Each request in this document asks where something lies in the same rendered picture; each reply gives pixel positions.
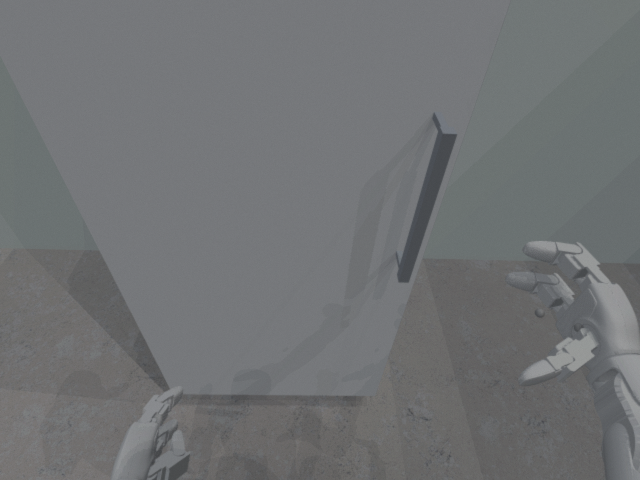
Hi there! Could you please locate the right robot forearm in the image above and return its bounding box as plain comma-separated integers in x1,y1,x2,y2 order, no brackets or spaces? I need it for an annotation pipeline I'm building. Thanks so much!
586,353,640,480

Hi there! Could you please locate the robot left hand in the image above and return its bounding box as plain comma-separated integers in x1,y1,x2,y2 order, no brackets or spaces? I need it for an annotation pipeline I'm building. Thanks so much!
110,386,190,480

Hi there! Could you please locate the fridge door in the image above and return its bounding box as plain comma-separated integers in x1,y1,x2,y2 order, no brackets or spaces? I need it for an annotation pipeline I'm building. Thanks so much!
0,0,511,396

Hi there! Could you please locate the handle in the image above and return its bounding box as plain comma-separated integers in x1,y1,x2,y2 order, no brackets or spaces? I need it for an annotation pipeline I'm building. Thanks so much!
396,112,457,283

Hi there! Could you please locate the robot right hand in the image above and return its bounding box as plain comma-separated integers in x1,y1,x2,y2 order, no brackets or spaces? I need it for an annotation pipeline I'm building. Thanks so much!
505,241,640,386

